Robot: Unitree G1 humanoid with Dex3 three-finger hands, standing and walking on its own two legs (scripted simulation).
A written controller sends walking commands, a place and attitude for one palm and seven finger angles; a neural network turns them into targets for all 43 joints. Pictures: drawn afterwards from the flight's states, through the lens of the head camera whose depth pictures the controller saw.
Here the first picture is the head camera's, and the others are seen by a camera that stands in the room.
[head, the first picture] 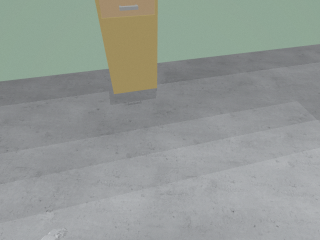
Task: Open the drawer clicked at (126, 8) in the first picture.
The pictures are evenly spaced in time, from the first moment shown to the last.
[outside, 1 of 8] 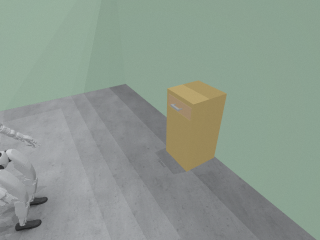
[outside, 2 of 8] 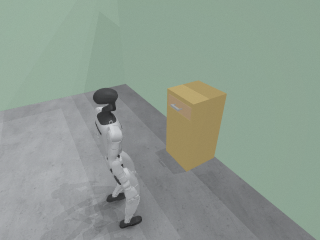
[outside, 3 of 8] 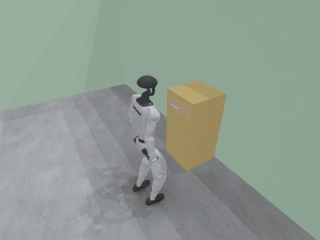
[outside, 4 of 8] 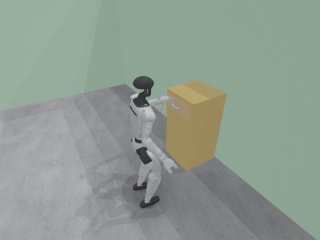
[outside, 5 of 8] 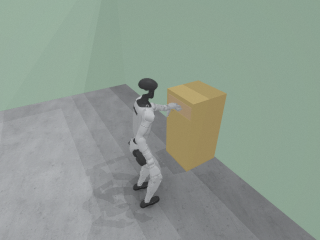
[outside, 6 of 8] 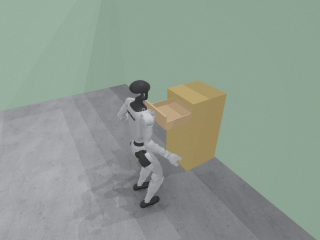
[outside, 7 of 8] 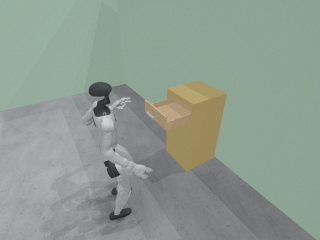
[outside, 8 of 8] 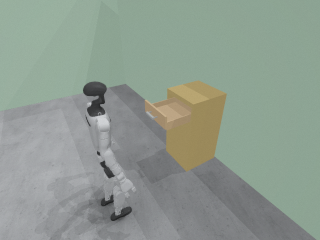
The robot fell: no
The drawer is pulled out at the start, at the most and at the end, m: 0.00 0.30 0.30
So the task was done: yes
